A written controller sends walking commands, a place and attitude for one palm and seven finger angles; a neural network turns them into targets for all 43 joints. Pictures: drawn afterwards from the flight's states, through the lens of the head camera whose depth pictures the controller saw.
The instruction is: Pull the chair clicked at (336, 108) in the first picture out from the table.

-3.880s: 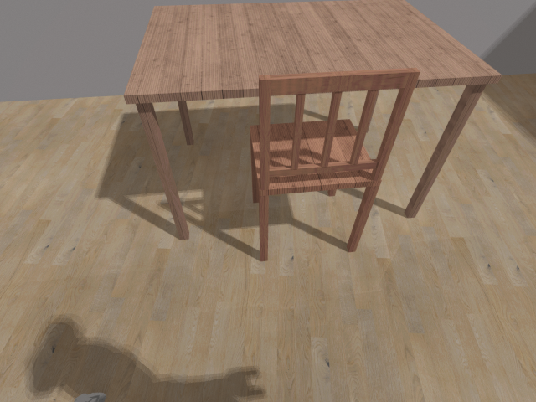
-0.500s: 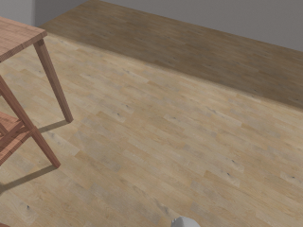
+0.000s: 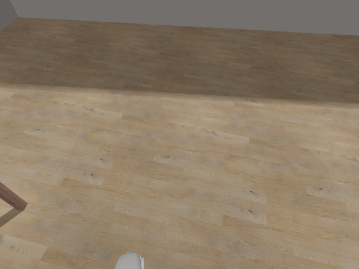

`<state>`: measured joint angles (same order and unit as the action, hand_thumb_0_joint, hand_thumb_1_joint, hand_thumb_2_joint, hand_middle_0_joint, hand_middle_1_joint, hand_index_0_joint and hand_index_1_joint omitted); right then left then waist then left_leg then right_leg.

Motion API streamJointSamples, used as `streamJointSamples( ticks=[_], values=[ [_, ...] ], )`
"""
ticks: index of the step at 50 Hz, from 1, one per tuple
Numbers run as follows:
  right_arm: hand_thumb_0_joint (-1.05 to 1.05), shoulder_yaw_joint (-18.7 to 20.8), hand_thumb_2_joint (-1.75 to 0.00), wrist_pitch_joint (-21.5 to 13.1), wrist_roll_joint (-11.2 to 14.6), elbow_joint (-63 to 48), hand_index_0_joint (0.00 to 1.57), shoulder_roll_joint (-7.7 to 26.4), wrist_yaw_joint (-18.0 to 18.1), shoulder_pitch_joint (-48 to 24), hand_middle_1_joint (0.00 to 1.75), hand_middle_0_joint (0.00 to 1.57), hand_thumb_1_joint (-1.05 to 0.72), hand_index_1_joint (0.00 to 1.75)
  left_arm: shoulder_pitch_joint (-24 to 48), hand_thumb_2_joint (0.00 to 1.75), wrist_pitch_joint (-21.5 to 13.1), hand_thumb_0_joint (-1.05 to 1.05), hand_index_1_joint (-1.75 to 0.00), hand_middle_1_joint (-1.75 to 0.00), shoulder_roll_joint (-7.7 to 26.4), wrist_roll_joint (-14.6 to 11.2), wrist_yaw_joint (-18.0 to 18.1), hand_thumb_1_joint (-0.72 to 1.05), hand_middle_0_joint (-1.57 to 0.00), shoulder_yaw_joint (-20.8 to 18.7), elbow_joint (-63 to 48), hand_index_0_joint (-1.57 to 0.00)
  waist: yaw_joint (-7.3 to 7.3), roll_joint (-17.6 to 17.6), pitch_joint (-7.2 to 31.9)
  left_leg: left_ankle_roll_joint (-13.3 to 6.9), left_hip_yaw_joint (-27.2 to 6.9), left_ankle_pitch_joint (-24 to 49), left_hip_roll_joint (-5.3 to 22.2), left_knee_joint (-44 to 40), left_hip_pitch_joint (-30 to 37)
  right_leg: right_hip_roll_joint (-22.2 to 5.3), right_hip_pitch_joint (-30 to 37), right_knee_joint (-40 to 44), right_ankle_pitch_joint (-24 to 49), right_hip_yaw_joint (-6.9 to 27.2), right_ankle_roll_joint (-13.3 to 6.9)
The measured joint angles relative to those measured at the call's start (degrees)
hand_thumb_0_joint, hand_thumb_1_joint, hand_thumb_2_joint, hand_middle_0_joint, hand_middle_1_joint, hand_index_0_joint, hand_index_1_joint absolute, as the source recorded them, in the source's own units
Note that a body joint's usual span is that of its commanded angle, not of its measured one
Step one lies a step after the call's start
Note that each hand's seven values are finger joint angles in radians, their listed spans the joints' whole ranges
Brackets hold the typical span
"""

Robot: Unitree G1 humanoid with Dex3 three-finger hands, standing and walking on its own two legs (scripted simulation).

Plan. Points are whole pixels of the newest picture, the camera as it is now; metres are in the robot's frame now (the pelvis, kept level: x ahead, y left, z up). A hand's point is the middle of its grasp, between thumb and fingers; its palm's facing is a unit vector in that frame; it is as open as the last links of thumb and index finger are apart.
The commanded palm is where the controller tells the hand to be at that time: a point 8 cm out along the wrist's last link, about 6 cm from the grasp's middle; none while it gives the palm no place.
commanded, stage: walk to a spot facing it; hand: left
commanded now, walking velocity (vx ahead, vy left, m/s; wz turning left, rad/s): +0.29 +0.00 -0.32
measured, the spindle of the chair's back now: out of the picture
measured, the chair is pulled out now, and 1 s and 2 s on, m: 0.00 0.00 0.00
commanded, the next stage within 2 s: turn to face it in 0.16 s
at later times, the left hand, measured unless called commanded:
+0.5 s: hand (98, 225) +0.26 +0.24 -0.17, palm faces -0.09 -0.98 -0.16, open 7.4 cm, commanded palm none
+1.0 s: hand (83, 233) +0.24 +0.27 -0.18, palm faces +0.24 -0.93 -0.26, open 7.3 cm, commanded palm none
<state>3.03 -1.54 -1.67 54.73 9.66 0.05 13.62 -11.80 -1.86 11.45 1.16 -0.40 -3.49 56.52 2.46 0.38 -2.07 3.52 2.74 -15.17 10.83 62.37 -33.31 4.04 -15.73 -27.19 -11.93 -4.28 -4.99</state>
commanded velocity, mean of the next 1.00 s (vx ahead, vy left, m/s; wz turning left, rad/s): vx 0.04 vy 0.00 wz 0.34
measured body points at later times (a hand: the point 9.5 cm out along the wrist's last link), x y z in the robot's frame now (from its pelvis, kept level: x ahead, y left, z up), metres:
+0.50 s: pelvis +0.18 +0.06 +0.01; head +0.21 +0.08 +0.46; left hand +0.27 +0.29 -0.15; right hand +0.16 -0.18 -0.13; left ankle +0.17 +0.15 -0.73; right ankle +0.17 -0.09 -0.69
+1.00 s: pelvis +0.22 +0.06 -0.01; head +0.25 +0.07 +0.44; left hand +0.23 +0.32 -0.16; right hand +0.36 -0.19 -0.14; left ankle +0.24 +0.18 -0.73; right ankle +0.19 -0.07 -0.73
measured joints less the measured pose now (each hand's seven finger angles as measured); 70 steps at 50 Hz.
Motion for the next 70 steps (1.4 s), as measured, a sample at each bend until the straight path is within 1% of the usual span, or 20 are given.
streamJointSamples(
  ticks=[5,9,11,13,15,17,23,30,32,34,38,41,49,50,51,52,54,58,64,70],
  values=[
    [0.00,-0.04,-0.90,-0.20,0.09,-1.68,0.19,0.11,-0.68,-3.66,0.30,0.20,-0.91,0.30,-3.96,0.90,-0.34,0.00,-0.29,-0.30,0.06,0.14,-0.18,0.92,-0.20,-0.06,0.75,-0.20,-3.11,-0.08,1.54,0.09,0.46,1.36,-2.24,-14.79,2.04,-0.12,4.12,2.05,-2.37,2.11,1.43],
    [0.00,-0.41,-0.90,-0.93,0.33,-2.26,0.20,0.21,-0.63,-5.41,0.30,0.20,-0.91,0.30,-7.22,0.90,0.01,0.00,-0.29,-0.30,0.21,-0.06,-0.13,0.91,-0.20,-0.42,1.12,-0.20,-5.47,-0.81,1.66,-0.31,1.90,1.73,-5.28,-26.63,9.08,-0.72,6.36,-0.11,-6.51,4.12,3.28],
    [0.00,-0.84,-0.90,-2.06,0.01,-2.64,0.20,-0.06,-0.25,-6.17,0.30,0.20,-0.91,0.30,-8.61,0.90,0.66,0.00,-0.29,-0.30,0.57,-0.47,-0.19,0.91,-0.20,-0.91,1.58,-0.20,-5.85,-1.93,1.40,-2.90,3.40,3.46,-6.17,-28.89,11.55,-1.41,4.21,-8.07,-11.01,5.37,3.75],
    [0.00,-1.56,-0.90,-2.44,-0.12,-3.14,0.20,-0.57,0.03,-6.54,0.30,0.20,-0.91,0.30,-8.85,0.90,1.60,0.00,-0.29,-0.30,0.88,-0.35,-0.24,0.91,-0.20,-1.18,2.61,-0.20,-5.90,-2.71,0.74,-4.92,5.73,0.59,-5.80,-26.95,12.84,-2.12,-1.19,-23.20,-15.65,4.92,4.03],
    [0.00,-2.02,-0.90,-2.77,-0.09,-3.25,0.20,-1.25,0.49,-5.75,0.30,0.20,-0.91,0.30,-8.28,0.90,2.22,0.01,-0.29,-0.30,1.21,-0.01,-0.49,0.91,-0.20,-1.44,3.36,-0.20,-5.09,-2.99,0.29,-5.48,7.24,-0.76,-5.49,-28.46,15.28,-3.42,-6.21,-34.31,-14.62,3.26,4.68],
    [0.00,-2.29,-0.90,-2.99,0.02,-2.28,0.20,-1.83,0.98,-4.28,0.30,0.20,-0.90,0.30,-6.91,0.90,2.42,0.01,-0.29,-0.30,1.49,0.13,-0.44,0.91,-0.20,-1.43,3.43,-0.20,-4.29,-3.10,-0.10,-5.11,8.00,-0.12,-5.50,-31.51,17.76,-5.06,-9.57,-37.89,-11.99,2.01,5.49],
    [-0.02,-0.95,-0.90,-2.27,0.78,2.88,0.20,-0.63,2.01,1.13,0.30,0.20,-0.94,0.30,-1.11,0.90,2.06,0.01,-0.29,-0.30,0.54,0.02,0.66,0.91,-0.20,-0.17,2.47,-0.20,-1.65,-2.38,-0.18,-5.70,7.18,0.75,-6.95,-37.67,22.10,-8.09,-9.21,-22.77,-5.93,0.96,7.05],
    [0.00,-0.34,-0.90,1.44,0.52,7.50,0.20,-0.84,1.33,6.98,0.30,0.20,-0.92,0.30,5.61,0.90,2.22,0.00,-0.29,-0.30,-1.68,-0.47,1.19,0.91,-0.20,0.62,0.32,-0.20,0.84,-1.21,-0.28,-4.52,3.46,-2.67,-8.94,-34.13,21.88,-6.68,-2.04,-7.03,-4.60,-0.96,7.66],
    [0.00,0.04,-0.90,2.25,0.88,7.95,0.20,-0.71,1.04,7.98,0.30,0.20,-0.92,0.30,6.41,0.90,1.49,0.00,-0.29,-0.30,-2.56,-0.42,1.38,0.91,-0.20,0.74,-0.33,-0.20,1.04,0.02,-0.16,-3.73,2.27,-4.67,-8.98,-30.22,20.38,-6.42,0.50,-3.13,-3.85,-2.28,5.44],
    [0.00,0.43,-0.90,3.35,1.03,7.89,0.20,-0.55,0.98,7.80,0.30,0.20,-0.91,0.30,6.72,0.90,0.85,0.00,-0.29,-0.30,-3.45,-0.32,1.54,0.91,-0.20,1.13,-0.99,-0.20,1.57,1.32,-0.39,-2.31,0.68,-12.14,-9.18,-20.16,16.47,-6.87,0.96,-4.28,-5.71,-3.98,4.05],
    [0.01,1.13,-0.90,4.64,0.94,6.79,0.20,-0.36,0.33,5.74,0.30,0.20,-0.91,0.30,5.58,0.90,0.89,0.00,-0.29,-0.30,-4.09,-0.31,1.93,0.90,-0.20,1.45,-2.21,-0.20,1.25,1.48,-0.52,-0.38,0.60,-13.05,-8.60,-0.80,8.34,-8.67,3.76,-2.82,-6.00,-6.77,3.91],
    [0.01,1.60,-0.90,5.07,0.76,5.02,0.20,0.32,-0.26,3.08,0.30,0.20,-0.91,0.30,3.92,0.90,1.26,0.00,-0.29,-0.30,-3.95,-0.18,2.22,0.90,-0.21,1.18,-2.40,-0.20,0.72,1.19,-0.59,0.42,1.16,-10.69,-7.36,1.63,5.35,-9.90,5.28,-2.10,-6.22,-8.52,4.39],
    [0.01,2.03,-0.90,4.58,0.65,-1.05,0.19,3.11,-1.43,-4.33,0.30,0.20,-0.91,0.30,0.42,0.90,2.88,-0.01,-0.30,-0.30,0.59,0.44,2.00,0.91,-0.21,-0.45,-2.76,-0.21,-1.98,-0.95,-2.25,-0.42,4.39,-5.87,-6.34,-16.98,8.82,-13.74,5.64,-7.42,-10.27,-13.26,6.78],
    [0.01,2.00,-0.90,4.27,0.58,-1.99,0.19,3.62,-1.55,-4.81,0.30,0.20,-0.91,0.30,-0.26,0.90,3.12,0.00,-0.30,-0.30,1.31,0.32,1.88,0.91,-0.21,-0.67,-2.87,-0.21,-2.27,-1.37,-2.31,-0.79,4.98,-3.41,-6.72,-20.89,10.50,-14.55,5.09,-9.59,-11.54,-13.68,7.34],
    [0.01,1.99,-0.90,3.74,0.45,-3.09,0.19,4.45,-1.69,-5.06,0.30,0.20,-0.91,0.30,-1.18,0.90,3.41,0.00,-0.30,-0.30,1.85,0.11,1.69,0.91,-0.21,-0.91,-3.07,-0.21,-2.46,-1.17,-1.95,-2.77,4.82,-0.20,-6.87,-24.21,11.76,-15.13,3.51,-13.19,-12.90,-13.73,7.78],
    [0.01,2.10,-0.90,3.14,0.43,-3.83,0.19,4.73,-1.60,-5.69,0.30,0.20,-0.91,0.30,-1.32,0.90,3.97,0.00,-0.29,-0.30,2.69,-0.11,1.59,0.91,-0.20,-1.19,-2.97,-0.20,-2.40,-1.78,-2.18,-4.63,4.58,-0.61,-7.54,-22.88,10.71,-15.50,0.93,-18.98,-16.57,-11.57,8.54],
    [0.00,1.69,-0.90,2.29,0.63,-4.70,0.19,4.97,-1.26,-6.63,0.30,0.20,-0.91,0.30,-1.10,0.90,5.30,0.00,-0.29,-0.30,4.07,-0.20,1.82,0.91,-0.20,-1.69,-2.82,-0.20,-2.91,-2.74,-2.89,-6.00,4.20,-2.34,-8.27,-20.89,9.73,-13.70,-4.79,-31.04,-20.65,-5.20,9.21],
    [0.00,1.06,-0.90,2.29,0.49,-5.27,0.20,5.06,-0.43,-6.57,0.30,0.20,-0.91,0.30,-0.42,0.90,5.72,0.01,-0.29,-0.30,4.84,-0.13,1.42,0.91,-0.20,-2.19,-2.89,-0.20,-2.96,-2.66,-2.89,-5.54,2.34,0.09,-9.65,-25.65,11.33,-11.20,-11.54,-40.12,-14.51,0.22,9.71],
    [0.00,0.67,-0.90,2.96,0.46,-4.73,0.20,4.34,-0.59,-5.51,0.30,0.20,-0.90,0.30,-0.04,0.90,5.31,0.01,-0.29,-0.30,3.61,-0.23,0.95,0.91,-0.20,-1.55,-4.76,-0.20,-2.48,-0.78,-1.88,-5.55,-1.40,4.21,-11.20,-32.08,13.11,-9.29,-11.37,-30.72,-11.88,2.61,9.91],
    [0.01,1.07,-0.90,4.07,0.42,-4.05,0.20,3.55,-0.93,-4.17,0.30,0.20,-0.90,0.30,0.82,0.90,4.45,0.00,-0.29,-0.30,1.59,-0.73,1.12,0.91,-0.20,-0.52,-6.60,-0.20,-1.44,1.48,-1.34,-3.71,-5.97,4.85,-12.33,-31.09,11.78,-6.47,-4.66,-14.93,-10.88,2.79,9.15]
  ],
)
